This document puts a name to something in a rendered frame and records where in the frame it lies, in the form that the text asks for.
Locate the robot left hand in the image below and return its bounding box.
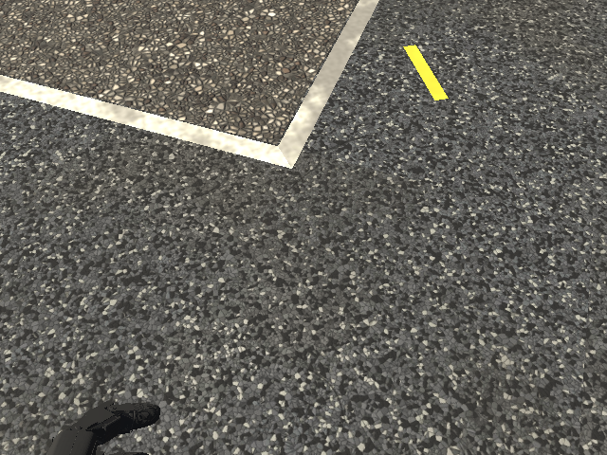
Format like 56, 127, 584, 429
47, 401, 160, 455

